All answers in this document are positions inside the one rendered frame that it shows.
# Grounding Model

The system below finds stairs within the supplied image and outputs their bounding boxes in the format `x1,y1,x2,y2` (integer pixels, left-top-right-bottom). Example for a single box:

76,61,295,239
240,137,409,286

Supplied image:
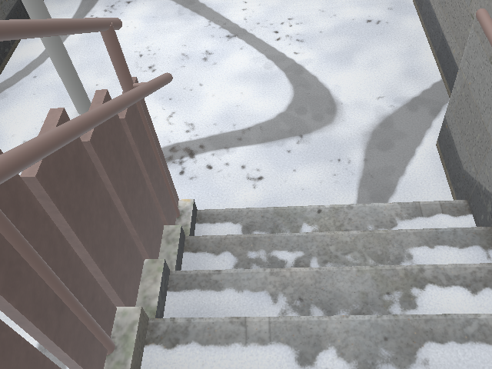
141,200,492,369

